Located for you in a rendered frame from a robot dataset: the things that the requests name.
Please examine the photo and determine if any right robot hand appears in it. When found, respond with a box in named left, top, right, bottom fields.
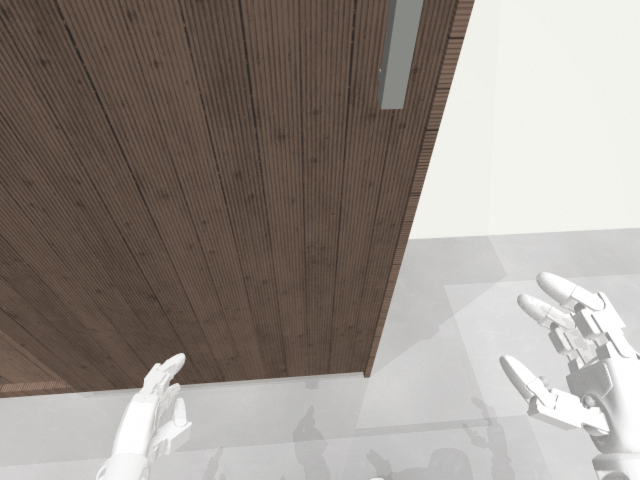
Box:
left=499, top=272, right=640, bottom=454

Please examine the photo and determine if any wardrobe door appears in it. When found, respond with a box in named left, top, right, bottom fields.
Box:
left=0, top=0, right=456, bottom=392
left=0, top=330, right=63, bottom=384

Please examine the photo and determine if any left robot hand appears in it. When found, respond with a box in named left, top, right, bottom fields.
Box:
left=111, top=353, right=192, bottom=465

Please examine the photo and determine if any robot right forearm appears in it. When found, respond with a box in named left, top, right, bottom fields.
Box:
left=592, top=453, right=640, bottom=480

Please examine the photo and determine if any robot left forearm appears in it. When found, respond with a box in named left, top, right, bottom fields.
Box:
left=96, top=453, right=150, bottom=480

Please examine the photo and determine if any handle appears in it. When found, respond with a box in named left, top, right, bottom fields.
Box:
left=377, top=0, right=423, bottom=109

